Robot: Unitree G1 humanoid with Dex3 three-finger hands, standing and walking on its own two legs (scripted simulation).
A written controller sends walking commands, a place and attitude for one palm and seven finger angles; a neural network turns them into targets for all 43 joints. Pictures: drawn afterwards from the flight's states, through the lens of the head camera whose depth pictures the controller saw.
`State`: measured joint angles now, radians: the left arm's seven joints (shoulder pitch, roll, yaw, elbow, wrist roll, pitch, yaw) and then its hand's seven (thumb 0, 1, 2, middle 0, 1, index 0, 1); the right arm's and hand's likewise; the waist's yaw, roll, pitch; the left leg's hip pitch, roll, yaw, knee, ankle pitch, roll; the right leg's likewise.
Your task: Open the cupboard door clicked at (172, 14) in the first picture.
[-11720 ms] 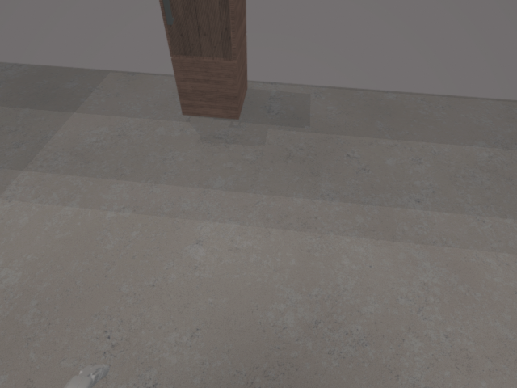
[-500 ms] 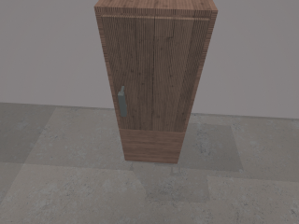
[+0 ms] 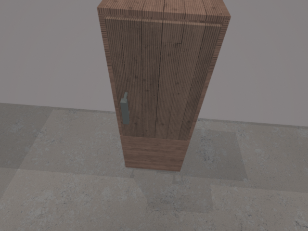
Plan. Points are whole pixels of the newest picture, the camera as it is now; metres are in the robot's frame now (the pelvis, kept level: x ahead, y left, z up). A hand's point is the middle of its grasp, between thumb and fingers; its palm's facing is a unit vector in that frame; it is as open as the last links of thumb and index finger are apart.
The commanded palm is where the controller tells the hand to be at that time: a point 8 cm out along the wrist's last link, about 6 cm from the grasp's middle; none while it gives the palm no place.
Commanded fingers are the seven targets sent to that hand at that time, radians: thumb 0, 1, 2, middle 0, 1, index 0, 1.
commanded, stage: come to a stop and stand still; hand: left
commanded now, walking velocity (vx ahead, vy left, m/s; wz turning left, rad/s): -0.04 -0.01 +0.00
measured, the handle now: (126, 108) +0.59 +0.15 -0.10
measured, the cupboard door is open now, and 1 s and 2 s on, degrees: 0 0 0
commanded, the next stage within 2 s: look again from close up in 0.86 s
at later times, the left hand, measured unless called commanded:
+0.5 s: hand out of the picture +0.00 +0.18 -0.17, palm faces +0.00 -0.97 -0.24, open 7.4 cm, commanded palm none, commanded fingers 0.00 0.90 0.90 -0.20 -0.30 -0.20 -0.30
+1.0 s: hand out of the picture -0.01 +0.16 -0.18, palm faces -0.01 -0.98 -0.18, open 7.4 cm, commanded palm none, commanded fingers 0.00 0.90 0.90 -0.20 -0.30 -0.20 -0.30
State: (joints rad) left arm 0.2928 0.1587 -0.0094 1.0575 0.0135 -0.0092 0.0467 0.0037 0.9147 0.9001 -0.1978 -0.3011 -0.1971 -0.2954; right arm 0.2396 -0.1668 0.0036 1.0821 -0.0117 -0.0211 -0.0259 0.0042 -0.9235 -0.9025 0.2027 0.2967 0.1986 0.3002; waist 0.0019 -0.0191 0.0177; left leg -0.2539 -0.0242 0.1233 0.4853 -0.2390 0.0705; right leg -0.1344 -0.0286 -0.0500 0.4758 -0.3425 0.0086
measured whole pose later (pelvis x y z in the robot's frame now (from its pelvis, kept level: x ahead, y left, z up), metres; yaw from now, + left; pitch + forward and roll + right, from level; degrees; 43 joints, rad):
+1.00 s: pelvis +0.00 -0.02 +0.00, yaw -1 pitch +0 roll +0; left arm 0.29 0.17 -0.02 1.09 0.01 -0.01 0.04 0.00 0.91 0.90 -0.20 -0.30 -0.20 -0.30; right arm 0.25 -0.16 0.01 1.11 -0.01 -0.02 -0.02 0.00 -0.91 -0.90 0.20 0.30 0.20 0.30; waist 0.01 -0.02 0.03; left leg -0.25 0.00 0.13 0.46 -0.22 0.05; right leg -0.14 0.00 -0.04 0.46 -0.33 -0.01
